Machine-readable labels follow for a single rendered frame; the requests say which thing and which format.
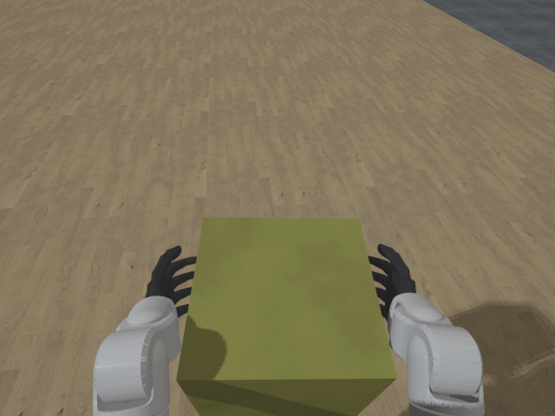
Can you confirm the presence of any carton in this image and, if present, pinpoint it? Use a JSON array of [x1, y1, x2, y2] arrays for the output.
[[176, 218, 397, 416]]

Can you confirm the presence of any left robot forearm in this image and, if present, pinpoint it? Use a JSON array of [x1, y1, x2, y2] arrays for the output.
[[93, 296, 181, 416]]

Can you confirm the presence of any robot left hand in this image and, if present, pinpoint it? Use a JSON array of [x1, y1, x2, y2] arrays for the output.
[[145, 245, 197, 318]]

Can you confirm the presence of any right robot forearm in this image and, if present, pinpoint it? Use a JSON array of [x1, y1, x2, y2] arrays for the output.
[[388, 293, 485, 416]]

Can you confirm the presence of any robot right hand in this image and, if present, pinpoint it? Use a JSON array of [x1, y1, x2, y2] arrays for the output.
[[368, 244, 416, 322]]

